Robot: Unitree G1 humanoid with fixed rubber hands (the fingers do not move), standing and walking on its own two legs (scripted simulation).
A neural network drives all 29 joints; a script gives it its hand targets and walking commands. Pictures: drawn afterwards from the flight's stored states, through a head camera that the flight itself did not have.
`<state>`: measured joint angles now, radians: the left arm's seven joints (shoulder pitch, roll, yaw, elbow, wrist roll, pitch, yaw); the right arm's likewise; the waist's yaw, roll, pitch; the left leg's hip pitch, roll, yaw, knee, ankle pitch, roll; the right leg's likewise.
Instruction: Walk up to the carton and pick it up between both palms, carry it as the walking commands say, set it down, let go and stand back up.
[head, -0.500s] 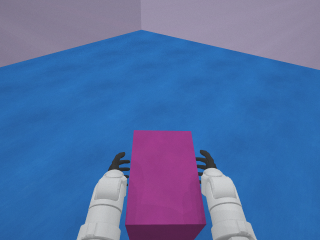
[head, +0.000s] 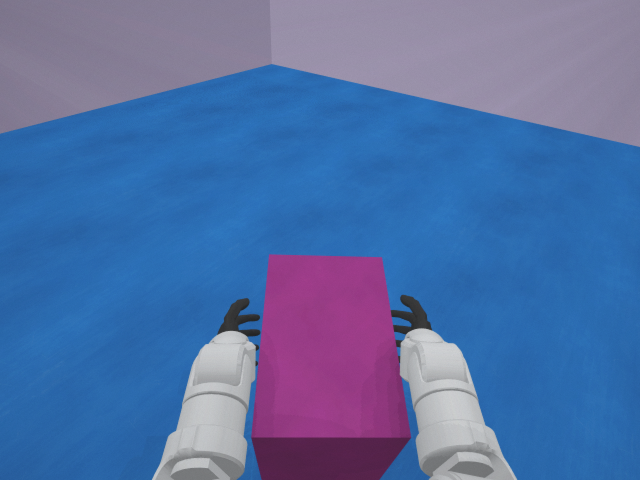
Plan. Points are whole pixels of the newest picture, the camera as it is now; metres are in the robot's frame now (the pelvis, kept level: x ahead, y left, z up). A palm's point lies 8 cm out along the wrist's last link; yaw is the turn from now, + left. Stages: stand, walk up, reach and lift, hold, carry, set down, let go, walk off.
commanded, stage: hold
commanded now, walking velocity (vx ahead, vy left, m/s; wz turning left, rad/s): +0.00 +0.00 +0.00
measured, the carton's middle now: (323, 366) +0.32 -0.01 -0.02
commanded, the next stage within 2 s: carry in 1.00 s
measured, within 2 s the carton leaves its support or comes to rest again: neither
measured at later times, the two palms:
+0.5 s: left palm (243, 335) +0.32 +0.10 +0.05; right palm (427, 335) +0.32 -0.15 +0.06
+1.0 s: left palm (233, 354) +0.30 +0.11 +0.04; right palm (418, 345) +0.30 -0.13 +0.05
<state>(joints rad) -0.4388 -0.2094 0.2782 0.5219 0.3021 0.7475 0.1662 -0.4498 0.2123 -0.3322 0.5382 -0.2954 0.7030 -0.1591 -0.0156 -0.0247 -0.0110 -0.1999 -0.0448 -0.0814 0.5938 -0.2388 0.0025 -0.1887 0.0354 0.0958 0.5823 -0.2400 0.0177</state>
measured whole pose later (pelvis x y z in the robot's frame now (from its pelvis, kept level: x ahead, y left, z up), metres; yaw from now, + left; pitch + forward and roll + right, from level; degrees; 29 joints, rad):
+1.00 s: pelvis +0.00 -0.01 +0.00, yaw +0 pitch -8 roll +0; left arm -0.39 -0.19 0.19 0.48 0.27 0.77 0.20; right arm -0.41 0.20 -0.24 0.49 -0.26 0.73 -0.20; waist -0.02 -0.02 0.00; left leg -0.20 -0.04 -0.09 0.57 -0.23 -0.01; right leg -0.19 0.04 0.08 0.57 -0.24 0.01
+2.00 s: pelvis +0.33 +0.01 +0.01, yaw -2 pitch +8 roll +0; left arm -0.24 -0.15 0.03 -0.22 0.05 1.16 0.30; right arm -0.25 0.15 -0.01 -0.22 -0.05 1.14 -0.31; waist -0.01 0.04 -0.11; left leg -0.31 0.00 0.15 0.49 -0.32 0.06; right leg -0.40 -0.05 -0.09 0.75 -0.49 0.00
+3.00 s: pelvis +0.83 +0.11 -0.01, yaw -1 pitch +6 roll +0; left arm -0.22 -0.14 -0.01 -0.32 0.03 1.13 0.28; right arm -0.21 0.14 -0.02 -0.34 -0.06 1.10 -0.29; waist 0.02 0.06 -0.02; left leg -0.37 0.02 0.09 0.70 -0.43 0.04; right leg -0.48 -0.03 -0.11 0.82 -0.44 0.03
